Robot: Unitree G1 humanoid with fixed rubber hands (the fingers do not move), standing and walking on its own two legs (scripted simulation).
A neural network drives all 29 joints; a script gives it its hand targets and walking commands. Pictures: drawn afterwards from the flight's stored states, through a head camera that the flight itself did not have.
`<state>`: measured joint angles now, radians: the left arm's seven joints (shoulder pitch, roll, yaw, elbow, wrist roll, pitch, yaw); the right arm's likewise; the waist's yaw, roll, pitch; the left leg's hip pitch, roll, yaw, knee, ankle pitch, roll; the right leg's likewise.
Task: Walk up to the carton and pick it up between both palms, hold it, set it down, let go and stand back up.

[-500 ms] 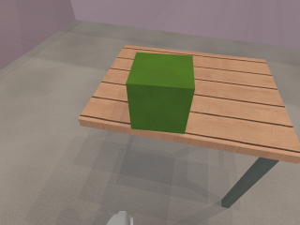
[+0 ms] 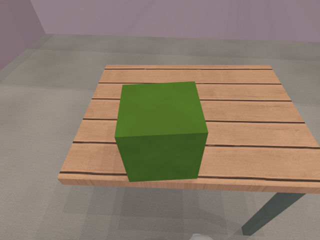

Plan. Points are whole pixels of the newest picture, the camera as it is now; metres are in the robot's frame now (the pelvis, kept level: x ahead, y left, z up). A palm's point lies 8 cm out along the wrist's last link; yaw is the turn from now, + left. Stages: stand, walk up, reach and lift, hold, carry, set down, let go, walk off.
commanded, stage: walk up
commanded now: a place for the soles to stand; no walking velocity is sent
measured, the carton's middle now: (161, 133) +0.39 -0.01 +0.05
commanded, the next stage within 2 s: none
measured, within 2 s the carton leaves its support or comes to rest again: neither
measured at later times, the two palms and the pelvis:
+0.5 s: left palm out of the picture +0.12 +0.22 -0.11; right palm out of the picture +0.10 -0.25 -0.11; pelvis +0.05 -0.01 +0.02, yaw +0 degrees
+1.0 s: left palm out of the picture +0.10 +0.21 -0.11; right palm out of the picture +0.06 -0.26 -0.12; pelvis +0.05 -0.02 +0.03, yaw -2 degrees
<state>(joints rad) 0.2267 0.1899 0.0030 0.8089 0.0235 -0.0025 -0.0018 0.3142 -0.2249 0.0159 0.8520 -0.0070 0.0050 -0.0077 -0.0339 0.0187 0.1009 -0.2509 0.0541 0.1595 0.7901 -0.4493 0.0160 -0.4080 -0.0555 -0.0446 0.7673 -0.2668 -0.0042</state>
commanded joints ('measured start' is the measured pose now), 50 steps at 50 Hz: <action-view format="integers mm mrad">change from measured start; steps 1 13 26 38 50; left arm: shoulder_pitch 40 -40 -43 3 -72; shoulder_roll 171 105 172 160 292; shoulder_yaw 29 -14 -4 -14 39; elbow -36 48 132 179 169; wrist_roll -19 -9 -14 -15 -24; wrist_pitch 23 -12 -6 -18 7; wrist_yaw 29 14 6 17 30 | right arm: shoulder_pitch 98 -2 -21 35 -57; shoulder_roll -53 -129 -129 -117 -147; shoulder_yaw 3 -10 -5 2 -4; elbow -67 -28 32 92 106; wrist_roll -6 0 -9 -5 7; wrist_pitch -2 -30 -28 -24 -18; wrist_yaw -7 -5 -1 -10 -36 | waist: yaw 14 26 29 18 41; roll -193 -50 -11 -60 -81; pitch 0 -174 -56 -45 46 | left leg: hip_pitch -22 106 31 82 2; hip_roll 5 94 108 88 119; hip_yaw -96 -113 -137 -100 -100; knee -165 -286 -417 -404 -308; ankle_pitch -35 494 197 257 542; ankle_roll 11 28 45 36 38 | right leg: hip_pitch -5 250 193 125 121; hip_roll -199 -56 -36 -41 -66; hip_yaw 288 59 97 135 124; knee -427 -225 -275 -300 -212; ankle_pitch -189 489 200 255 598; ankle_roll -151 -69 -52 -64 -65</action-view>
